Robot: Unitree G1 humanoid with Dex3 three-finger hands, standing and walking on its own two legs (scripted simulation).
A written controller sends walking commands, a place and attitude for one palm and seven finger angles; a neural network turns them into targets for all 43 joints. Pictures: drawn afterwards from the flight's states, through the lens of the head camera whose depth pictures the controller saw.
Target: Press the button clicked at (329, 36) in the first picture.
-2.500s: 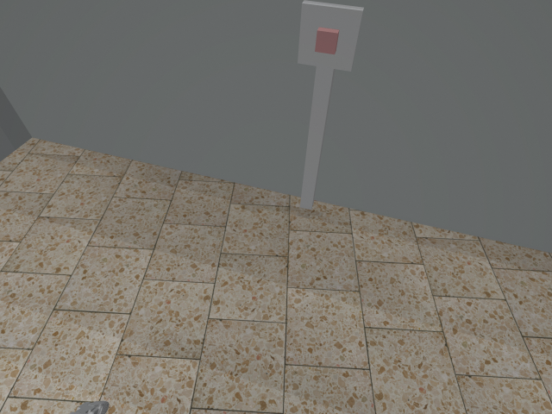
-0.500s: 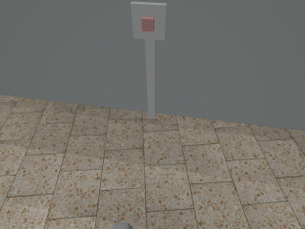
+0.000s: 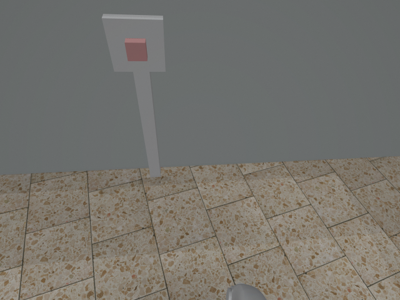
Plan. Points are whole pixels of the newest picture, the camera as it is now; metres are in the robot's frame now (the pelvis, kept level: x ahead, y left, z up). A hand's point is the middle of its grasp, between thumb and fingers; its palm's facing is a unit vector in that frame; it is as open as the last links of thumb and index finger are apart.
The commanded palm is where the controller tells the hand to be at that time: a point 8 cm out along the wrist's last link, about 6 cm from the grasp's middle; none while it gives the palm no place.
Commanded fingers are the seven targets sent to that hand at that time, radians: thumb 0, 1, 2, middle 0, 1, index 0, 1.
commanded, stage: walk to a spot facing it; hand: left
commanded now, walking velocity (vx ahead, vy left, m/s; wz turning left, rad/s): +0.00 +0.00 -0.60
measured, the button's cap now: (136, 49) +0.81 +0.28 +0.06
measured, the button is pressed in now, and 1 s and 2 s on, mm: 0 0 0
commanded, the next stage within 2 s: turn to face it in 0.04 s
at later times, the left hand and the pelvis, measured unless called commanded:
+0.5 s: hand (149, 254) +0.25 +0.14 -0.18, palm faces -0.06 -0.99 -0.12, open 7.4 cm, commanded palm none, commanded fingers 0.00 0.90 0.90 -0.20 -0.30 -0.20 -0.30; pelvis +0.12 -0.01 -0.01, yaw -1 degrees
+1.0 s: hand (129, 277) +0.19 +0.17 -0.16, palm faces +0.18 -0.94 -0.28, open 7.4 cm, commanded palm none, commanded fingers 0.00 0.90 0.90 -0.20 -0.30 -0.20 -0.30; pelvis +0.15 -0.03 +0.00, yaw +9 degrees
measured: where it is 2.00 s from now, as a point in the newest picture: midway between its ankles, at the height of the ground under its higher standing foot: (198, 267)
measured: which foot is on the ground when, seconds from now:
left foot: down 0.00-0.24, up 0.26-0.50, down 0.52-0.90, up 0.92-1.00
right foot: up 0.00-0.22, down 0.24-0.52, up 0.54-0.88, down 0.90-1.00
